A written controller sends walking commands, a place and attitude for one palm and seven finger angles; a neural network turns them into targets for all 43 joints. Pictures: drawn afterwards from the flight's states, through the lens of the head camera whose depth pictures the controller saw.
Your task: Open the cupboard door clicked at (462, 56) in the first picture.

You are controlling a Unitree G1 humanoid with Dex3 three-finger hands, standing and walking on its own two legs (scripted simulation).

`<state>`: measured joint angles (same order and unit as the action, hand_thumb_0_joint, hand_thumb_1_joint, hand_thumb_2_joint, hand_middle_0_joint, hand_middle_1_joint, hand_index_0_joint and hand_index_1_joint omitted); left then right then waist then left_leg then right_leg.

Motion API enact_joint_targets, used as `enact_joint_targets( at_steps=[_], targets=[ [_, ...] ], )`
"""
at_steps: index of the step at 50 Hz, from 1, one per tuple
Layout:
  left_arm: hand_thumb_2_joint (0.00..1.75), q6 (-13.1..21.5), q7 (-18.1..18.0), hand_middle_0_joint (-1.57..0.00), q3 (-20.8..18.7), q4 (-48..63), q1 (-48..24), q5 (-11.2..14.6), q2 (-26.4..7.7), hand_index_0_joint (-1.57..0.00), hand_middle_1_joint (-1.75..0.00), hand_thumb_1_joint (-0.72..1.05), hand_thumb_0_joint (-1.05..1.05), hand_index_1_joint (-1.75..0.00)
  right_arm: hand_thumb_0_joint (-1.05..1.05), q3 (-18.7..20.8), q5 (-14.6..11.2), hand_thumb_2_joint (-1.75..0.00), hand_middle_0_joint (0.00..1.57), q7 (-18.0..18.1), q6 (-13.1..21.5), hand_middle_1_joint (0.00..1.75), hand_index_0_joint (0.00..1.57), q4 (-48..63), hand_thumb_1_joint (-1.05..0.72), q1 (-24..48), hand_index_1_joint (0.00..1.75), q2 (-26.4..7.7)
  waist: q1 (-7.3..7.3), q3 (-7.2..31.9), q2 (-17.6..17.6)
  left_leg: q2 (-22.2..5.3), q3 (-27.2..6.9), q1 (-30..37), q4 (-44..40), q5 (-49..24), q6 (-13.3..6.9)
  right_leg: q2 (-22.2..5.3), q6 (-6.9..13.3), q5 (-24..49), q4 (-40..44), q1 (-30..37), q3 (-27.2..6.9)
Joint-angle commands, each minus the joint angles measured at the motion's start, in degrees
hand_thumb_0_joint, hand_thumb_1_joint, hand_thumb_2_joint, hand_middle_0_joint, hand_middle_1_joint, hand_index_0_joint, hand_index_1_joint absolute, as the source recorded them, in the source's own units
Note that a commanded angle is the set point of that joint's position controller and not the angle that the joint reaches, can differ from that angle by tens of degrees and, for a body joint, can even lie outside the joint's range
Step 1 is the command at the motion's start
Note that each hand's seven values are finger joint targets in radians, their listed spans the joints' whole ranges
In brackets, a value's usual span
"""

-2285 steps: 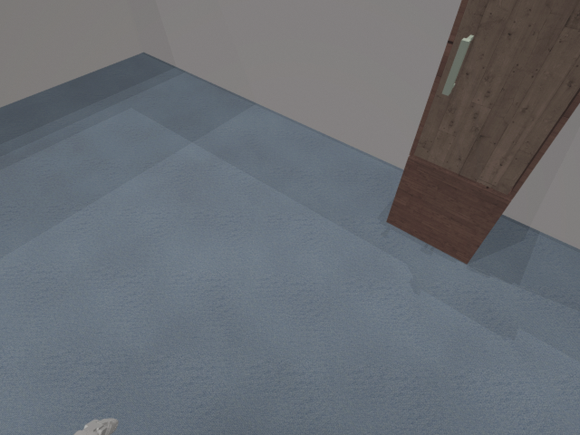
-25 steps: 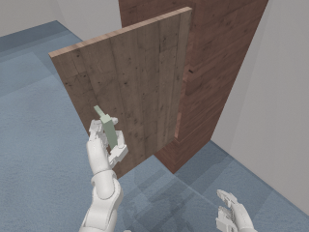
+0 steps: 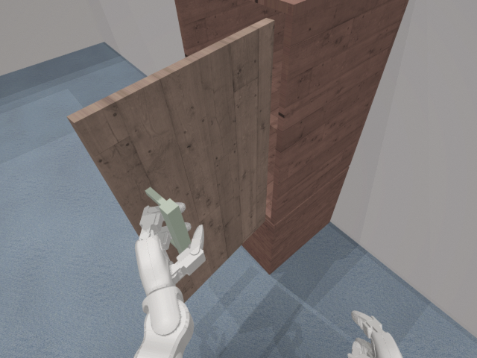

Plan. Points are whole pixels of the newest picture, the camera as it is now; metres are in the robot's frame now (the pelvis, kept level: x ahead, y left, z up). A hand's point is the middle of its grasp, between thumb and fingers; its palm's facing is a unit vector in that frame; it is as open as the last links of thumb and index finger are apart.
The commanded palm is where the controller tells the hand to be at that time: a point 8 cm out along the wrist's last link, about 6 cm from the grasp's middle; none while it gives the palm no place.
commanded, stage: open thumb and fingers to let go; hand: left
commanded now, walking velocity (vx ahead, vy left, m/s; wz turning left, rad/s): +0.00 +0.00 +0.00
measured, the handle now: (171, 227) +0.32 +0.13 +0.06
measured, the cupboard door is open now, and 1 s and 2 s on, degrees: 98 98 98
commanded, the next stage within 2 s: slide the hand sideways off the handle in 0.56 s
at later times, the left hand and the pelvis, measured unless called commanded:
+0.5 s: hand (188, 243) +0.29 +0.09 +0.07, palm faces +0.33 -0.94 +0.02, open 14.8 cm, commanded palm +0.24 +0.14 +0.07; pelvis -0.01 +0.02 +0.00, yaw -1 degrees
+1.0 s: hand (179, 270) +0.24 +0.10 +0.07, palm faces -0.12 -0.99 +0.05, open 16.3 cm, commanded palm +0.22 +0.16 +0.07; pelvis -0.02 +0.06 +0.00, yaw -2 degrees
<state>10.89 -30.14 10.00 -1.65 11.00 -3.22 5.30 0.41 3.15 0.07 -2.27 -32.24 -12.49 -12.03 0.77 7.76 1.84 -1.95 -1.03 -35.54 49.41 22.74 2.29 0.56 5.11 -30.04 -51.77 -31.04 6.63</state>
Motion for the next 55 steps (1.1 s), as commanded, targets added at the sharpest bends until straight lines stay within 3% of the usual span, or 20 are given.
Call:
enact_joint_targets(
  at_steps=[1,7,9,18,21,27,33,34,35,36,37,39,40,42,43,46,50,51,53,55],
  targets=[
    [0.48,5.4,1.2,-0.33,-0.7,12.5,-9.5,-0.5,-0.7,-0.33,-1.24,-0.08,0.0,-1.24,0.0,1.3,0.0,-0.9,0.2,0.3,3.0,0.3,0.2,8.9,-0.9,5.5,0.3,-3.7,0.18,10.7,-8.9,3.1,0.1,3.8,-0.8,-11.4,-2.8,-5.1,-7.1,35.8,11.6,8.0,-11.8],
    [0.3,6.4,1.6,-0.3,-1.7,10.3,-13.8,0.7,-1.6,-0.3,-1.2,-0.5,0.0,-1.2,0.0,1.1,-0.1,-0.9,0.2,0.6,3.1,0.3,0.2,8.4,-0.9,6.1,0.3,-3.9,0.54,9.4,-8.7,3.1,-0.2,3.0,-0.5,-9.1,-2.9,-5.4,-7.1,29.8,12.8,6.0,-12.7],
    [0.3,6.5,1.5,-0.3,-1.9,9.3,-13.1,0.6,-1.3,-0.3,-1.2,-0.5,0.0,-1.2,0.0,1.2,-0.1,-0.9,0.2,0.7,3.1,0.3,0.2,8.4,-0.9,6.1,0.3,-3.8,0.15,10.0,-8.5,3.1,-0.1,3.4,-0.7,-9.2,-2.9,-5.2,-6.9,29.3,12.7,6.2,-12.3],
    [0.3,5.9,0.3,-0.22,-0.3,8.2,-14.5,-0.1,0.7,-0.22,-0.75,-0.5,0.0,-0.75,0.0,1.2,-0.2,-0.9,0.2,0.5,2.6,0.3,0.2,8.9,-0.9,6.2,0.3,-3.9,0.0,11.3,-7.8,3.0,0.4,5.7,-1.5,-10.7,-3.1,-3.7,-6.0,28.3,11.2,4.9,-9.0],
    [0.3,5.0,-0.5,-0.2,0.1,7.3,-14.6,-0.9,1.1,-0.2,-0.6,-0.5,0.0,-0.6,0.0,1.1,-0.1,-0.9,0.2,0.4,2.5,0.3,0.2,9.0,-0.9,6.3,0.3,-3.8,0.07,10.2,-7.9,2.8,0.5,5.8,-1.6,-10.7,-3.2,-3.1,-5.6,26.2,11.0,3.7,-7.9],
    [0.3,3.8,-2.6,-0.15,2.0,7.5,-16.2,-2.6,3.2,-0.15,-0.3,-0.5,0.0,-0.3,0.0,1.0,0.0,-0.9,0.2,0.1,2.4,0.3,0.2,9.5,-0.9,6.6,0.3,-3.6,-0.24,10.5,-5.1,2.5,0.5,7.3,-1.9,-11.2,-3.2,-1.3,-4.1,21.1,9.5,1.3,-5.3],
    [0.3,1.9,-3.8,-0.15,1.9,6.5,-19.5,-2.2,4.0,-0.15,-0.3,-0.5,0.0,-0.3,0.0,0.7,-0.1,-0.9,0.2,0.1,2.1,0.3,0.2,9.4,-0.9,7.8,0.3,-3.6,-0.06,9.6,-5.3,2.2,0.0,7.4,-2.2,-10.1,-3.0,-0.6,-3.6,17.0,9.5,-0.1,-4.4],
    [0.3,4.6,8.1,-0.15,13.0,6.8,-19.9,-7.6,-2.1,-0.15,-0.3,-0.5,0.0,-0.3,0.0,0.4,-0.6,-0.9,0.2,-0.5,1.7,0.3,0.2,7.9,-0.9,4.0,0.3,-5.9,4.81,6.8,-7.2,2.5,-0.2,7.3,-1.9,-11.3,-4.0,-0.9,-3.9,21.5,8.3,-3.0,-6.2],
    [0.3,7.2,14.9,-0.15,8.7,10.5,-22.1,-5.4,-5.8,-0.15,-0.3,-0.5,0.0,-0.3,0.0,1.4,-1.2,-0.9,0.2,-0.3,1.5,0.3,0.2,9.3,-0.9,3.2,0.3,-5.5,3.02,11.3,-5.2,2.4,0.0,8.1,-1.1,-13.2,-4.3,-1.1,-3.3,24.6,7.2,-0.8,-6.3],
    [0.3,9.0,20.0,-0.15,8.7,11.5,-21.1,-4.1,-7.3,-0.15,-0.3,-0.5,0.0,-0.3,0.0,1.2,-1.4,-0.9,0.2,0.0,1.9,0.3,0.2,10.2,-0.9,3.7,0.3,-5.5,2.46,13.0,-1.8,2.5,0.3,9.7,-0.9,-13.6,-4.3,-1.2,-3.1,25.5,6.7,-0.2,-6.3],
    [0.3,10.0,24.6,-0.15,10.0,11.9,-20.5,-2.0,-6.4,-0.15,-0.3,-0.5,0.0,-0.3,0.0,1.1,-1.9,-0.9,0.2,0.1,2.5,0.3,0.2,10.8,-0.9,3.1,0.3,-5.5,3.08,13.1,-1.1,2.5,0.0,11.1,-0.9,-13.9,-4.4,-1.1,-3.1,25.4,6.6,-0.7,-5.8],
    [0.3,10.2,30.2,-0.15,8.6,11.8,-16.4,4.6,-5.0,-0.15,-0.3,-0.5,0.0,-0.3,0.0,0.6,-3.1,-0.9,0.2,0.5,3.9,0.3,0.2,12.6,-0.9,3.3,0.3,-5.3,2.17,11.9,-1.3,2.3,-0.6,11.6,-2.0,-12.0,-4.2,-0.5,-3.1,22.2,7.5,-0.7,-4.7],
    [0.3,9.5,31.0,-0.15,7.8,11.5,-14.5,7.4,-3.6,-0.15,-0.3,-0.5,0.0,-0.3,0.0,0.4,-3.6,-0.9,0.2,0.5,4.4,0.3,0.2,13.2,-0.9,4.0,0.3,-5.4,1.55,10.9,-2.0,2.1,-0.9,11.5,-2.9,-10.7,-3.9,-0.1,-3.1,19.8,7.9,-0.8,-4.1],
    [0.3,8.2,29.4,-0.15,5.5,11.2,-13.1,10.2,-2.8,-0.15,-0.3,-0.5,0.0,-0.3,0.0,0.2,-3.9,-0.9,0.2,0.6,5.3,0.3,0.2,13.8,-0.9,4.5,0.3,-5.6,1.2,8.0,-4.8,2.0,-1.4,9.9,-3.9,-7.3,-3.5,0.2,-3.6,16.0,8.7,-1.9,-3.2],
    [0.3,8.0,27.8,-0.15,3.5,11.1,-12.2,10.0,-4.2,-0.15,-0.3,-0.5,0.0,-0.3,0.0,0.3,-3.8,-0.9,0.2,0.5,5.5,0.3,0.2,13.9,-0.9,4.5,0.3,-5.8,0.7,7.5,-5.9,1.8,-1.6,9.3,-4.4,-6.3,-3.3,0.3,-3.6,14.2,8.6,-2.2,-2.9],
    [0.3,8.2,23.4,-0.15,3.3,14.2,-9.6,6.5,-5.2,-0.15,-0.3,-0.5,0.0,-0.3,0.0,0.4,-3.2,-0.9,0.2,-0.5,6.2,0.3,0.2,14.8,-0.9,4.0,0.3,-5.6,-0.11,8.3,-3.7,1.8,-1.5,9.0,-4.4,-7.1,-3.3,0.1,-3.3,13.8,7.1,-2.4,-2.9],
    [0.3,8.8,21.6,-0.15,2.5,16.5,-4.7,2.8,-8.0,-0.15,-0.3,-0.5,0.0,-0.3,0.0,0.7,-2.8,-0.9,0.2,-1.4,5.9,0.3,0.2,15.7,-0.9,3.2,0.3,-5.9,-0.53,8.8,-3.6,1.6,-1.2,7.4,-3.7,-6.7,-3.3,0.2,-3.0,12.9,6.0,-2.9,-3.3],
    [0.3,8.8,21.8,-0.15,3.4,17.0,-5.0,2.8,-7.1,-0.15,-0.3,-0.5,0.0,-0.3,0.0,0.5,-2.8,-0.9,0.2,-1.4,5.8,0.3,0.2,16.1,-0.9,3.6,0.3,-5.6,-0.11,8.0,-2.9,1.7,-0.8,7.1,-3.5,-5.8,-3.4,0.0,-3.1,12.4,6.2,-3.3,-3.5],
    [0.3,8.7,22.1,-0.15,2.1,17.2,-4.8,3.1,-8.6,-0.15,-0.3,-0.5,0.0,-0.3,0.0,0.4,-3.0,-0.9,0.2,-1.1,5.6,0.3,0.2,16.1,-0.9,3.6,0.3,-5.7,0.15,6.3,-2.8,1.6,-0.9,6.3,-3.6,-3.6,-3.4,0.2,-3.1,10.5,6.6,-4.3,-3.5],
    [0.3,8.7,22.6,-0.15,1.6,19.1,-4.4,3.7,-8.9,-0.15,-0.3,-0.5,0.0,-0.3,0.0,0.5,-3.0,-0.9,0.2,-0.8,5.7,0.3,0.2,16.3,-0.9,3.6,0.3,-5.8,0.09,7.8,-3.2,1.6,-1.0,6.8,-3.6,-4.0,-3.4,0.4,-3.1,10.5,6.5,-3.6,-3.6]
  ],
)
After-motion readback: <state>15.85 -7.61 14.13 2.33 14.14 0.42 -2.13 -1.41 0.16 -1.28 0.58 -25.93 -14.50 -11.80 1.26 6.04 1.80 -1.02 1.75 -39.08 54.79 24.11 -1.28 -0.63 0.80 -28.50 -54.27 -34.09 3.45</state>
